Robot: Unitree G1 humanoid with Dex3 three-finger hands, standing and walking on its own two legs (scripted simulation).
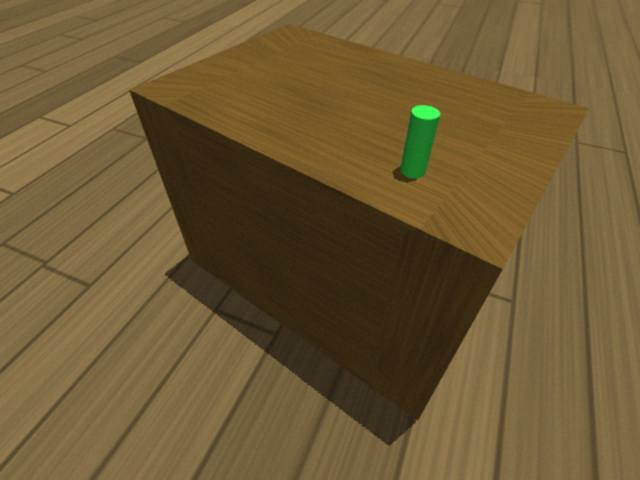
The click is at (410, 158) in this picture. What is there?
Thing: slim round
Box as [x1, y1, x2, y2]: [400, 105, 439, 177]
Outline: 431,106 419,105 414,107 411,111 400,168 401,172 406,176 420,177 425,172 439,117 439,111
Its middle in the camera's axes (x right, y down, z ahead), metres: +0.20 -0.18 +0.78
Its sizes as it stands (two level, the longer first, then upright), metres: 0.054 0.054 0.138
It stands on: a support 0.75 m high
